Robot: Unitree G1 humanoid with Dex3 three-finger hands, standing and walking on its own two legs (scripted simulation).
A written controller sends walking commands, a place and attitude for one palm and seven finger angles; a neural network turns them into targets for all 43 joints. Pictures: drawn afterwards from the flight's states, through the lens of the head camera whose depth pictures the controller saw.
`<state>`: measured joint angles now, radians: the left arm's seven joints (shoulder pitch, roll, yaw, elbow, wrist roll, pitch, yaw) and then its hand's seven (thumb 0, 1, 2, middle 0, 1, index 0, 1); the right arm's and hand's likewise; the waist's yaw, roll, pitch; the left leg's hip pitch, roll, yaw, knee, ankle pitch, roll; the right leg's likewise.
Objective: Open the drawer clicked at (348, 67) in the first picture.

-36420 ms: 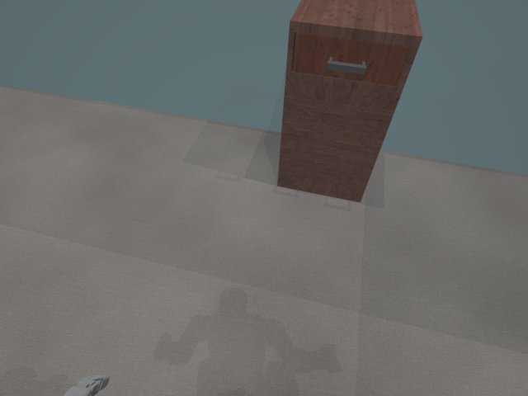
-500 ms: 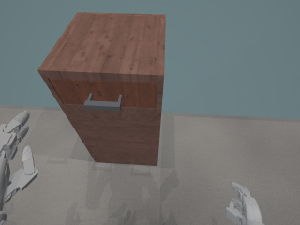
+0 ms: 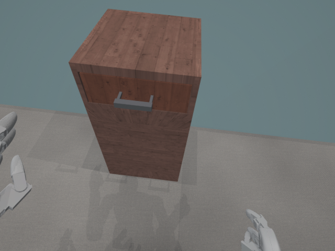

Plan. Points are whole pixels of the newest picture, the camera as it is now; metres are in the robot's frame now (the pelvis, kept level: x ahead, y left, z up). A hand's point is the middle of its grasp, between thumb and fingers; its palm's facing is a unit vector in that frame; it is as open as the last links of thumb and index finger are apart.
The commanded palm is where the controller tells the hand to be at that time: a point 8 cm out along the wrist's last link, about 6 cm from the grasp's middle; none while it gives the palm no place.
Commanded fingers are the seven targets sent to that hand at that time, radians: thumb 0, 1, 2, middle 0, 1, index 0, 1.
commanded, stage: step back with the hand held close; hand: left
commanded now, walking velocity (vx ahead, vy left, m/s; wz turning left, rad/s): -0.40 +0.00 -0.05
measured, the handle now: (134, 100) +0.60 +0.16 -0.05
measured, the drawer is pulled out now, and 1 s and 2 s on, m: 0.00 0.00 0.00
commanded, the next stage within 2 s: stop stepping back and stand still in 0.38 s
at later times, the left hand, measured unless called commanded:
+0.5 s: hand out of the picture +0.07 +0.20 +0.16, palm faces +0.29 -0.85 -0.44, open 7.4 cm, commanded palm +0.00 +0.24 +0.18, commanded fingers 0.00 0.90 0.90 -0.20 -0.30 -0.20 -0.30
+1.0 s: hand out of the picture -0.09 +0.20 +0.15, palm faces +0.40 -0.83 -0.38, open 7.4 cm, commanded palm -0.16 +0.25 +0.18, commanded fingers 0.00 0.90 0.90 -0.20 -0.30 -0.20 -0.30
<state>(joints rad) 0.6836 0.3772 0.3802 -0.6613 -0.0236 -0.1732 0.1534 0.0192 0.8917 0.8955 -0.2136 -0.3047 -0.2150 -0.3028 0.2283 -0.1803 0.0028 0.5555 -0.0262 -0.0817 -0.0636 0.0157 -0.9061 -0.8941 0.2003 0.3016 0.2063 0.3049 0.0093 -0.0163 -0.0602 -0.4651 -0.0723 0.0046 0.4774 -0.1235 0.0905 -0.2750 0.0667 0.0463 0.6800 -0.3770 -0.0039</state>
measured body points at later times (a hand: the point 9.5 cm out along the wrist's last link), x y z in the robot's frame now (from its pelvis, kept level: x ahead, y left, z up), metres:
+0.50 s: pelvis -0.15 -0.03 +0.00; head -0.12 -0.01 +0.45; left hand +0.05 +0.25 +0.18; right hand +0.03 -0.30 -0.06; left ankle -0.08 +0.05 -0.73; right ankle -0.21 -0.11 -0.72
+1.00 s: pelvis -0.28 -0.04 +0.00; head -0.29 -0.03 +0.45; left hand -0.12 +0.24 +0.17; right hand -0.15 -0.30 -0.09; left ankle -0.29 +0.10 -0.74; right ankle -0.27 -0.14 -0.73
